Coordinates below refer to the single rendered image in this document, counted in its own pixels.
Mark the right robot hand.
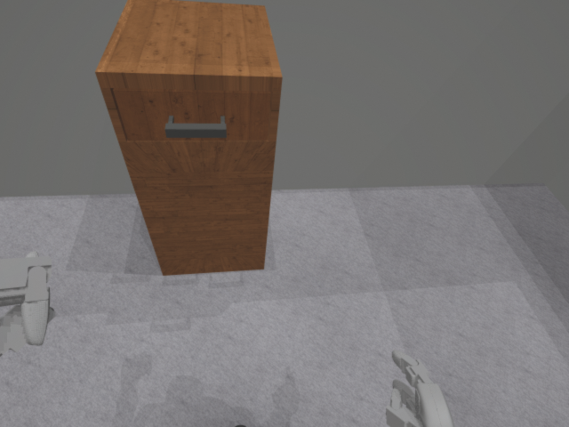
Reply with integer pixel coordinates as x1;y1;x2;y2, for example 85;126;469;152
386;350;454;427

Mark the left robot hand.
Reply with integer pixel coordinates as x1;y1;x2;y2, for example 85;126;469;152
0;251;55;357

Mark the drawer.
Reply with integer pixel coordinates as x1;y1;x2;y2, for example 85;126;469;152
113;88;270;141

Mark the handle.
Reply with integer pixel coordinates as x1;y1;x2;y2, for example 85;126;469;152
165;116;227;138

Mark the cabinet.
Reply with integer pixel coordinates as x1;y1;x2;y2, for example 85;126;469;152
95;0;283;276

